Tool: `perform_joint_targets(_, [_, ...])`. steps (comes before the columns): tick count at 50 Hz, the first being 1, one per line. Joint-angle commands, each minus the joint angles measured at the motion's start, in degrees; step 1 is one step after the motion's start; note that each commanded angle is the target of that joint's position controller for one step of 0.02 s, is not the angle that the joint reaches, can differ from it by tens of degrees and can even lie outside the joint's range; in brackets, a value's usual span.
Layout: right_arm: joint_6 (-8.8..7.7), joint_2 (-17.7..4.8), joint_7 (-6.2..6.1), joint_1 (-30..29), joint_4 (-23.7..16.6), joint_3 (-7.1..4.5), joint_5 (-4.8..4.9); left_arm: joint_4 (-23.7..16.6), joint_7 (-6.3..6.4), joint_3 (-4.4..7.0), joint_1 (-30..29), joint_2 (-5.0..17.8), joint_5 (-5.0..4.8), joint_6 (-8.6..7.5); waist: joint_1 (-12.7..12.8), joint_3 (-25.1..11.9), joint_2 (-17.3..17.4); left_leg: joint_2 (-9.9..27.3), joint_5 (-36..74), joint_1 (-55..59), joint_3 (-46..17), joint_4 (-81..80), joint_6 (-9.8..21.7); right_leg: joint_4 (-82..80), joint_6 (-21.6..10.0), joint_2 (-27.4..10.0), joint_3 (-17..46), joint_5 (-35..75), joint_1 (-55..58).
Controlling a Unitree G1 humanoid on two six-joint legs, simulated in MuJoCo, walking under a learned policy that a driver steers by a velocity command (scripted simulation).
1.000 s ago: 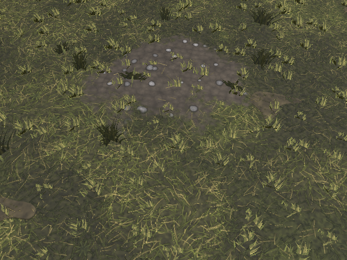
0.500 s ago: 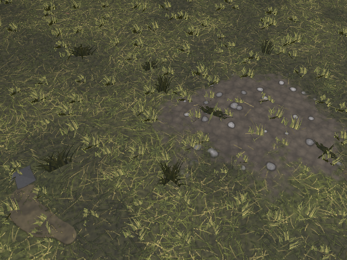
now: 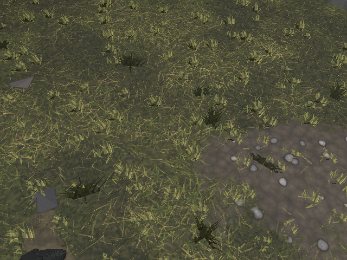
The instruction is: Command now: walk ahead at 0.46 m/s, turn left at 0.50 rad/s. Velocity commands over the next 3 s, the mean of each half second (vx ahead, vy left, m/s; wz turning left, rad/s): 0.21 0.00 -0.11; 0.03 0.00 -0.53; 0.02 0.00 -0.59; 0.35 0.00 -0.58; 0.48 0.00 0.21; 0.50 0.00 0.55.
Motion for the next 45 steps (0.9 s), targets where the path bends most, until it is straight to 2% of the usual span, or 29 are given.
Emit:
perform_joint_targets(1, [-0.60,-10.07,-1.03,-1.11,-3.23,-2.76,0.20,-3.97,-0.68,0.11,-4.75,2.37,-0.37,-0.88,0.00,-1.71,5.98,10.95,11.17,-4.64,-7.48,-6.14,7.14,-11.00,0.61,3.63,-3.03,10.80,7.50])
perform_joint_targets(3, [-0.37,-9.12,-1.22,1.49,-1.46,-2.44,0.05,-4.04,-1.55,0.02,-5.84,2.60,-0.30,-1.58,-1.29,-2.14,6.68,12.01,15.59,-2.17,-7.20,-3.84,6.07,-14.24,-0.52,4.28,-3.49,15.27,9.77])
perform_joint_targets(5, [-0.06,-8.31,-1.39,2.47,-0.40,-2.09,-0.33,-3.88,-2.23,0.35,-5.47,3.46,-0.08,-2.05,-1.24,-2.96,7.24,13.66,19.77,2.84,-7.98,0.05,4.92,-16.60,-2.58,4.55,-3.19,13.95,9.80])
perform_joint_targets(7, [0.15,-8.33,-1.35,1.14,-0.11,-2.04,-0.82,-2.90,-2.48,0.88,-2.43,4.74,-0.01,-2.18,0.65,-4.00,7.99,14.72,25.77,6.12,-8.30,4.70,3.61,-17.79,-4.99,4.98,-3.70,9.57,12.03])
perform_joint_targets(8, [0.18,-8.13,-1.35,-0.23,-0.27,-1.93,-0.78,-1.60,-2.36,1.32,1.46,5.48,0.22,-2.26,3.02,-5.54,7.53,13.27,31.47,6.45,-6.94,9.37,2.36,-20.14,-6.47,6.02,-4.91,11.07,17.00])
perform_joint_targets(9, [0.08,-7.24,-1.39,0.08,-0.69,-1.56,-1.22,-0.66,-2.17,1.89,5.72,7.59,0.66,-2.46,4.74,-9.53,4.85,9.93,30.48,4.73,-4.56,17.83,0.11,-19.80,-8.46,3.26,-2.65,24.44,25.60])
perform_joint_targets(10, [-0.30,-5.00,-1.38,5.21,-1.46,-0.60,-2.12,-0.76,-2.14,2.21,9.59,11.10,1.71,-2.37,3.42,-17.96,-4.49,5.21,11.44,-6.64,-2.58,33.41,-3.33,-15.12,-15.42,-7.11,9.93,43.44,43.18])
perform_joint_targets(11, [-0.28,-4.06,-1.08,12.06,0.24,0.03,-1.86,0.38,-2.41,1.74,10.94,8.93,0.81,-1.35,2.23,-24.21,-13.74,0.97,-25.06,-17.34,-0.26,47.50,-7.35,-17.30,-23.94,-16.04,25.28,45.42,52.89])
perform_joint_targets(12, [0.27,-8.62,-0.88,9.18,0.03,-0.77,-1.32,0.03,-2.66,1.33,10.77,7.02,-1.49,-0.34,3.65,-22.73,-8.62,3.03,-26.12,-20.76,-2.47,50.97,-8.00,-20.69,-23.27,-14.38,28.80,28.85,50.16])
perform_joint_targets(13, [1.04,-9.79,-1.06,2.49,-1.38,-1.32,-0.56,-0.91,-2.52,1.27,7.20,6.76,-2.02,0.50,4.62,-15.78,-4.41,4.40,-22.76,-24.53,-1.63,52.93,-8.70,-22.60,-21.11,-12.22,25.32,17.78,44.22])
perform_joint_targets(14, [1.79,-9.83,-1.45,-2.11,-2.53,-1.50,-0.68,-1.66,-2.27,1.16,5.04,6.80,-1.73,1.26,4.93,-10.96,-1.09,5.13,-20.48,-25.97,-0.34,52.00,-8.80,-24.65,-19.57,-10.20,22.27,12.27,37.56])
perform_joint_targets(15, [2.46,-9.46,-1.86,-3.89,-3.33,-1.69,-0.96,-2.00,-1.86,1.37,3.66,7.52,-1.28,1.84,4.12,-8.28,-0.57,6.29,-18.06,-24.93,-0.40,49.33,-8.67,-26.21,-18.64,-9.05,20.76,8.79,31.66])
perform_joint_targets(16, [2.87,-8.42,-2.20,-3.78,-3.66,-1.62,-1.06,-2.14,-1.52,1.54,2.96,7.72,-0.80,2.34,2.99,-7.06,-1.86,6.79,-16.67,-22.12,-0.32,45.27,-8.52,-27.68,-17.57,-6.86,18.97,6.49,27.12])
perform_joint_targets(18, [2.92,-5.90,-2.75,-2.32,-3.16,-1.15,-1.12,-2.46,-1.01,1.79,2.08,7.38,-0.41,3.15,1.89,-7.22,-5.23,5.82,-15.92,-17.72,1.22,36.68,-8.78,-28.54,-16.50,-3.71,15.45,6.69,23.10])
perform_joint_targets(20, [2.73,-5.21,-3.08,-2.77,-3.06,-1.02,-1.30,-2.56,-0.25,2.42,2.85,8.33,-0.72,3.80,2.24,-9.55,-5.83,5.10,-13.71,-15.58,1.29,31.88,-9.40,-28.06,-17.11,-3.34,15.30,7.70,23.03])
perform_joint_targets(23, [2.71,-5.33,-2.92,-5.13,-3.50,-1.05,-1.15,-3.04,0.63,3.04,2.50,9.02,-1.51,4.99,3.01,-10.45,-5.59,4.55,-8.26,-13.05,0.56,26.22,-9.80,-28.43,-16.41,-2.50,16.71,-0.87,21.33])
perform_joint_targets(27, [1.69,-5.51,-2.19,-7.70,-4.54,-1.17,-0.84,-3.21,1.05,3.28,3.07,8.88,-1.68,6.32,3.88,-8.66,-6.88,3.67,-6.86,-10.80,0.13,18.21,-9.21,-27.29,-15.27,-1.73,20.58,-6.26,21.20])
perform_joint_targets(29, [0.75,-5.47,-1.64,-6.05,-4.06,-1.42,-0.60,-3.56,1.34,3.22,2.31,8.65,-2.07,7.03,2.36,-8.24,-7.03,3.37,-2.30,-6.07,1.05,8.70,-7.99,-24.70,-13.62,-0.45,21.51,-4.69,20.86])
perform_joint_targets(30, [0.41,-6.36,-1.53,-4.90,-3.76,-1.82,-0.69,-3.54,1.49,2.95,2.92,7.80,-2.31,7.33,1.64,-8.13,-6.37,5.01,1.37,-1.67,0.76,3.00,-6.87,-22.51,-11.72,1.35,20.84,-6.09,19.14])
perform_joint_targets(31, [0.43,-9.96,-1.84,-3.58,-4.11,-2.64,-1.61,-3.66,1.47,2.16,4.92,5.27,-2.01,7.39,2.24,-9.68,-0.34,14.64,1.84,4.21,-6.65,-0.42,-3.36,-14.98,-8.59,4.64,16.94,-15.41,14.48])
perform_joint_targets(32, [1.22,-14.56,-1.91,-5.51,-4.14,-3.74,-3.45,-5.45,1.36,1.93,5.31,3.71,-2.27,6.93,4.68,-6.52,16.19,25.09,8.25,3.41,-20.08,-3.86,4.92,-3.90,-5.20,13.72,4.26,-26.65,4.17])
perform_joint_targets(33, [1.10,-11.75,-1.86,-7.35,-5.43,-3.17,-4.32,-4.62,1.31,3.22,6.43,8.34,-1.31,6.26,3.80,-6.81,15.47,29.39,12.50,0.67,-23.66,-4.01,9.45,10.25,-2.73,10.66,3.16,-30.12,3.58])
perform_joint_targets(34, [0.97,-8.70,-2.12,-9.78,-6.38,-2.21,-3.64,-3.33,1.17,4.23,7.86,10.39,-1.76,6.40,4.73,-6.36,11.11,26.97,14.12,-0.15,-18.71,-2.82,8.53,16.38,-1.78,9.49,3.44,-27.22,3.87])
perform_joint_targets(35, [0.94,-7.34,-2.22,-12.02,-6.73,-1.83,-2.63,-1.89,1.42,4.41,9.34,9.76,-1.95,7.15,5.57,-5.40,8.45,23.29,14.10,-0.14,-12.98,-1.71,6.09,19.39,-0.58,8.88,2.59,-24.34,3.62])
perform_joint_targets(36, [0.94,-6.74,-2.34,-12.83,-6.72,-1.62,-1.73,-1.44,1.70,4.30,9.86,8.83,-1.73,7.85,5.31,-4.82,8.18,21.57,14.79,1.08,-9.79,-0.96,4.94,22.22,0.47,8.39,2.17,-21.48,2.07])
perform_joint_targets(38, [1.35,-6.70,-2.55,-11.97,-6.27,-1.44,-1.63,-2.46,1.47,3.53,8.49,6.33,-2.10,8.47,4.27,-3.86,8.83,19.53,19.34,1.19,-4.43,-0.87,5.19,22.62,2.06,7.67,-0.27,-18.82,1.63])
perform_joint_targets(40, [1.97,-7.31,-2.83,-9.60,-5.57,-1.82,-1.89,-4.61,1.16,2.91,4.91,5.03,-2.49,8.34,2.14,-4.34,10.52,19.84,20.92,5.26,-2.62,-0.80,6.31,17.40,3.12,6.42,-2.06,-17.32,0.46])
perform_joint_targets(42, [2.48,-8.52,-2.95,-8.46,-5.10,-2.38,-1.82,-6.06,0.65,2.44,3.15,4.41,-2.33,8.25,1.02,-5.77,11.27,21.23,21.84,7.70,-1.69,-0.32,7.07,11.88,3.43,4.84,-2.94,-17.70,2.43])
perform_joint_targets(45, [2.85,-10.67,-2.44,-9.49,-5.05,-3.29,-1.41,-7.30,-0.17,2.03,2.58,4.10,-2.09,8.31,0.80,-6.83,12.07,22.52,23.30,5.57,0.96,-0.11,7.28,3.78,2.31,3.90,-5.82,-18.00,9.67])
Next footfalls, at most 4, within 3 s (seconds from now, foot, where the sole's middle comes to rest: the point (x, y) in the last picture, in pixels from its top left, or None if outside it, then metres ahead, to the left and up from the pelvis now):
0.18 right None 0.30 -0.14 -0.78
0.62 left None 0.31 0.08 -0.78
1.04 right None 0.21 -0.16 -0.78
1.50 left None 0.35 0.01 -0.78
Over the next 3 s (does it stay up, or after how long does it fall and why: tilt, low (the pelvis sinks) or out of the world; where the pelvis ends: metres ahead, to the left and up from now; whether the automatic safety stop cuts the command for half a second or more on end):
stays up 0.59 -0.70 -0.03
